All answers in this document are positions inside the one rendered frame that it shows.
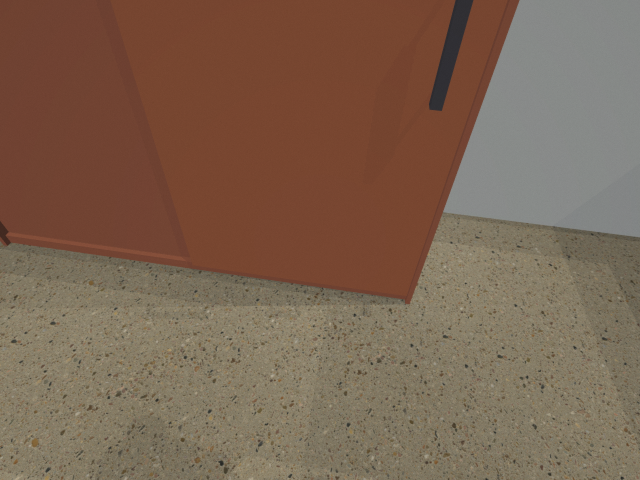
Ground handle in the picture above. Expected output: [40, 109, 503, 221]
[429, 0, 473, 111]

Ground wardrobe door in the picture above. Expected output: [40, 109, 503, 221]
[0, 0, 190, 257]
[110, 0, 508, 296]

